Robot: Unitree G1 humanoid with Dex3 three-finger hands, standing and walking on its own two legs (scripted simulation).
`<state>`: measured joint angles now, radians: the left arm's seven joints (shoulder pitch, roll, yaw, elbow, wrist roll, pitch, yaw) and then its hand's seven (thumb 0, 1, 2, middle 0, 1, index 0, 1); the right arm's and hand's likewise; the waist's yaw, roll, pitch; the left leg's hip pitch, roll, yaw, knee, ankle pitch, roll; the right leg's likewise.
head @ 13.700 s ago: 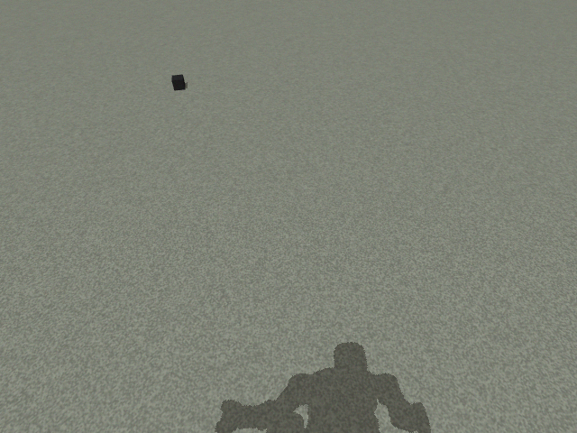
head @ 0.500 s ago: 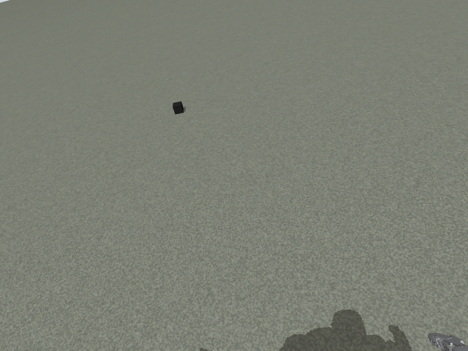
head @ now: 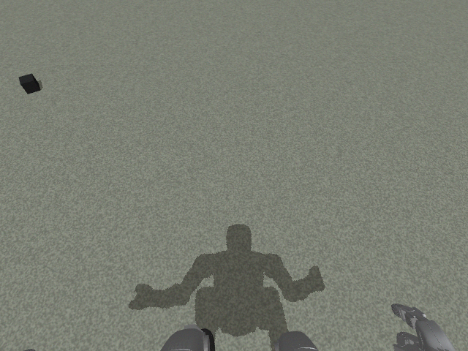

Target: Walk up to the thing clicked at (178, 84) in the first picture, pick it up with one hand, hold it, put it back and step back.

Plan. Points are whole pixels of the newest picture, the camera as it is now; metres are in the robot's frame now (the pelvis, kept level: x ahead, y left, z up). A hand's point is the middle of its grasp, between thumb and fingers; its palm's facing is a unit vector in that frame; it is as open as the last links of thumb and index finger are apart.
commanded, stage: walk up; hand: left
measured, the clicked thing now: (29, 83) +1.57 +1.19 -0.72
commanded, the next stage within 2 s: none
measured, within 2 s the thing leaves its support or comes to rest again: neither
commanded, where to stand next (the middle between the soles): +1.12 +1.37 m, yaw -57 degrees
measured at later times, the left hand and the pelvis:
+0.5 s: hand (38, 196) +0.45 +0.44 -0.12, palm faces -0.16 -0.82 -0.56, open 7.4 cm; pelvis +0.30 +0.16 -0.01, yaw -13 degrees
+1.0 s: hand (21, 100) +0.76 +0.60 -0.12, palm faces -0.46 -0.69 -0.55, open 7.4 cm; pelvis +0.54 +0.37 +0.00, yaw -27 degrees
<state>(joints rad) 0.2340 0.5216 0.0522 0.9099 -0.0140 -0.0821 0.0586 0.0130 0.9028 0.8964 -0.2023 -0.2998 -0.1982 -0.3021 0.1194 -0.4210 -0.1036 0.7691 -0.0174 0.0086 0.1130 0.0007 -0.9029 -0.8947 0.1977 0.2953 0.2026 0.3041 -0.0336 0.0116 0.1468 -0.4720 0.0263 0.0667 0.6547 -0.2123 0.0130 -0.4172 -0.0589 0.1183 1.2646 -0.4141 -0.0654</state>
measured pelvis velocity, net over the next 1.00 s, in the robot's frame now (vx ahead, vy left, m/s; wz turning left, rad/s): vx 0.54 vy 0.37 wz -0.47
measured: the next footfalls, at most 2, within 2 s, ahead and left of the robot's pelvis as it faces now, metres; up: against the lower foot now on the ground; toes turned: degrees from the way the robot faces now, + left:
right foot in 0.30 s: +0.34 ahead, -0.03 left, +0.00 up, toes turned -21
left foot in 0.64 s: +0.58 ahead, +0.41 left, +0.00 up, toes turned -15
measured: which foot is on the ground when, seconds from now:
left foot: down 0.00-0.32, up 0.34-0.62, down 0.64-1.00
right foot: up 0.00-0.28, down 0.30-0.66, up 0.68-1.00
